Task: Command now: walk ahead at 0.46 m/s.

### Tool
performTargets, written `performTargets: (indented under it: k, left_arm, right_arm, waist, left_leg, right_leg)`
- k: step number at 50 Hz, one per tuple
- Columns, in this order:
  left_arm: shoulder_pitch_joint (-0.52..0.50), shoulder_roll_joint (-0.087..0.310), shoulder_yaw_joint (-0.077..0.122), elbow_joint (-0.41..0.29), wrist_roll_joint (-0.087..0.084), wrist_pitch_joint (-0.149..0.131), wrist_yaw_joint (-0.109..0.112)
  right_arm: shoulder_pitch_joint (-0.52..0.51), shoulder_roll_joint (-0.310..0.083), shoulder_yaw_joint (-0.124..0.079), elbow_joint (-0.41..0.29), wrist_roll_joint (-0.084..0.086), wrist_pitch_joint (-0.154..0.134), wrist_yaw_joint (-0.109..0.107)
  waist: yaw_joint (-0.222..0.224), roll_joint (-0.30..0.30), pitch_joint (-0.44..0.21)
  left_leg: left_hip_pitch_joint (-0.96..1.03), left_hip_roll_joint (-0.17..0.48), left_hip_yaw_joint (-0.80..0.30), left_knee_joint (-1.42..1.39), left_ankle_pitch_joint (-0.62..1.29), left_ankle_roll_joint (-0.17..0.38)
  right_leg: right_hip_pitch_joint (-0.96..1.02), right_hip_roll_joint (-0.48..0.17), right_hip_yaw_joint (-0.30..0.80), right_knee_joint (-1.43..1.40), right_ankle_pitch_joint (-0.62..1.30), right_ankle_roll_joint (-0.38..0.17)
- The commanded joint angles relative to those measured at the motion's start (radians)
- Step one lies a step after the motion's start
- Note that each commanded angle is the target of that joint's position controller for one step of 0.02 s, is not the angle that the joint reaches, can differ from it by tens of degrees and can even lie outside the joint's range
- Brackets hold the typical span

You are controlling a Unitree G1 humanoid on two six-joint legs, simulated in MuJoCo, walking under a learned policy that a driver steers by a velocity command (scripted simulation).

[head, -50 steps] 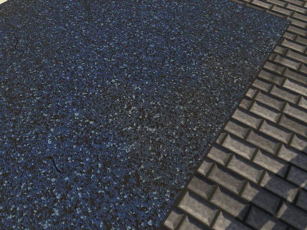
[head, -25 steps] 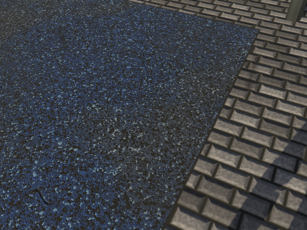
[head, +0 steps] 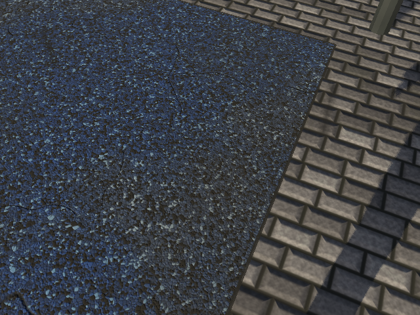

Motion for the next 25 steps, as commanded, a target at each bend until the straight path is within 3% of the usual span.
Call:
performTargets:
  k: [1, 4, 6, 8, 9, 10, 11, 12, 13, 14, 15, 16, 17, 19, 22, 25]
  left_arm:
    - [-0.184, 0.012, -0.011, -0.114, -0.006, -0.027, -0.019]
    - [-0.25, 0.019, -0.012, -0.137, -0.012, -0.037, -0.038]
    - [-0.255, 0.037, -0.008, -0.144, -0.012, -0.043, -0.047]
    - [-0.162, 0.084, 0.012, -0.123, -0.005, -0.041, -0.041]
    - [-0.017, 0.123, 0.033, -0.084, -0.005, -0.037, -0.031]
    - [0.166, 0.163, 0.049, -0.039, 0.0, -0.031, -0.015]
    - [0.291, 0.265, 0.068, -0.013, 0.026, -0.027, -0.005]
    - [0.311, 0.198, 0.051, 0.006, 0.015, -0.027, -0.009]
    - [0.232, 0.141, 0.033, 0.006, 0.005, -0.023, -0.004]
    - [0.16, 0.114, 0.024, 0.004, 0.002, -0.021, -0.001]
    - [0.105, 0.095, 0.016, 0.007, 0.008, -0.023, -0.005]
    - [0.07, 0.073, 0.01, 0.006, 0.02, -0.03, -0.009]
    - [0.052, 0.069, 0.01, 0.01, 0.024, -0.035, -0.011]
    - [0.052, 0.078, 0.013, 0.034, 0.013, -0.051, -0.015]
    - [0.085, 0.113, 0.021, 0.069, 0.014, -0.057, -0.004]
    - [0.122, 0.133, 0.023, 0.089, 0.006, -0.047, 0.007]
  right_arm:
    - [0.022, -0.187, -0.042, -0.038, 0.006, -0.004, -0.014]
    - [0.052, -0.193, -0.045, -0.018, 0.013, 0.006, -0.013]
    - [0.051, -0.203, -0.052, -0.011, 0.017, 0.014, -0.016]
    - [0.035, -0.233, -0.064, -0.014, 0.015, 0.021, -0.022]
    - [0.016, -0.235, -0.064, -0.019, 0.011, 0.03, -0.024]
    - [0.001, -0.22, -0.055, -0.036, 0.002, 0.03, -0.028]
    - [0.102, -0.09, -0.02, -0.072, -0.016, 0.015, -0.021]
    - [0.128, -0.099, -0.013, -0.05, 0.008, -0.011, -0.009]
    - [-0.005, -0.197, -0.043, -0.085, 0.04, -0.026, -0.002]
    - [-0.094, -0.2, -0.042, -0.114, 0.048, -0.035, 0.0]
    - [-0.131, -0.18, -0.041, -0.12, 0.034, -0.035, -0.003]
    - [-0.118, -0.173, -0.047, -0.113, 0.02, -0.026, -0.006]
    - [-0.084, -0.152, -0.045, -0.103, 0.018, -0.014, -0.006]
    - [-0.065, -0.118, -0.038, -0.098, 0.013, 0.007, -0.01]
    - [-0.178, -0.115, -0.035, -0.142, -0.001, 0.01, -0.015]
    - [-0.298, -0.092, -0.024, -0.171, 0.0, -0.005, -0.003]
  waist:
    - [-0.021, 0.114, 0.102]
    - [-0.024, 0.112, 0.129]
    - [0.002, 0.123, 0.115]
    - [0.069, 0.164, 0.021]
    - [0.153, 0.166, -0.078]
    - [0.236, 0.155, -0.205]
    - [0.193, -0.091, -0.39]
    - [0.197, -0.195, -0.505]
    - [0.201, -0.119, -0.295]
    - [0.174, -0.05, -0.158]
    - [0.133, 0.024, -0.074]
    - [0.093, 0.011, -0.041]
    - [0.065, -0.015, -0.038]
    - [0.041, -0.022, -0.018]
    - [0.061, -0.011, 0.036]
    - [0.105, 0.001, 0.053]
  left_leg:
    - [-0.057, 0.223, -0.113, -0.102, 0.296, 0.11]
    - [0.012, 0.264, -0.114, -0.075, 0.346, 0.117]
    - [0.078, 0.288, -0.111, -0.02, 0.489, 0.105]
    - [0.124, 0.286, -0.097, 0.121, 0.852, 0.086]
    - [0.1, 0.256, -0.065, 0.29, 0.993, 0.066]
    - [-0.085, 0.228, -0.057, 0.522, 0.871, 0.037]
    - [-0.479, 0.066, -0.035, 0.931, 0.248, -0.022]
    - [-0.656, -0.03, -0.172, 1.125, -0.302, -0.035]
    - [-0.759, 0.043, -0.178, 1.173, -0.256, -0.027]
    - [-0.759, 0.095, -0.138, 1.127, -0.16, -0.02]
    - [-0.725, 0.134, -0.114, 1.059, -0.092, -0.026]
    - [-0.665, 0.165, -0.118, 1.007, -0.045, -0.032]
    - [-0.61, 0.179, -0.12, 0.985, -0.023, -0.041]
    - [-0.588, 0.193, -0.105, 0.93, -0.01, -0.063]
    - [-0.662, 0.206, -0.094, 0.774, 0.133, -0.094]
    - [-0.626, 0.175, -0.06, 0.53, 0.324, -0.091]
  right_leg:
    - [-0.015, 0.032, -0.045, -0.153, 0.108, 0.007]
    - [-0.014, 0.05, -0.045, -0.23, 0.085, -0.019]
    - [0.011, 0.065, -0.047, -0.266, 0.024, -0.053]
    - [0.167, 0.119, -0.08, -0.266, -0.051, -0.094]
    - [0.362, 0.146, -0.104, -0.291, -0.032, -0.128]
    - [0.685, 0.061, -0.019, -0.248, -0.004, -0.177]
    - [1.111, -0.224, 0.415, -0.231, -0.089, -0.315]
    - [1.184, -0.329, 0.775, -0.42, -0.276, -0.395]
    - [1.031, -0.275, 0.633, -0.468, -0.354, -0.329]
    - [0.853, -0.231, 0.477, -0.498, -0.309, -0.29]
    - [0.696, -0.187, 0.379, -0.536, -0.21, -0.27]
    - [0.594, -0.146, 0.305, -0.567, -0.134, -0.257]
    - [0.53, -0.129, 0.268, -0.601, -0.11, -0.259]
    - [0.451, -0.119, 0.201, -0.644, -0.053, -0.276]
    - [0.427, -0.101, 0.126, -0.679, -0.005, -0.275]
    - [0.438, -0.057, 0.045, -0.673, 0.018, -0.233]
Velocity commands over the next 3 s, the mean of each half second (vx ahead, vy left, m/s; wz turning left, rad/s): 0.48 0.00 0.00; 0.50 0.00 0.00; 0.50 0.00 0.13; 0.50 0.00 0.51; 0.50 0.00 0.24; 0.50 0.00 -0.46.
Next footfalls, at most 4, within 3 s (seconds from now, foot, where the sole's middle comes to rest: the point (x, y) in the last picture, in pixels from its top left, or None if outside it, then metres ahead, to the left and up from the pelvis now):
0.20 right None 0.31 -0.13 -0.78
0.72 left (154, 284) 0.60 0.12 -0.78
1.26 right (218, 204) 0.90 -0.12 -0.78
1.80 left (148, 152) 1.17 0.14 -0.78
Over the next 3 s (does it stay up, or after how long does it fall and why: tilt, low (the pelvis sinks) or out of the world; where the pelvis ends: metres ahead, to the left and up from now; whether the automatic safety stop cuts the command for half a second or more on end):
stays up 1.63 0.26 0.00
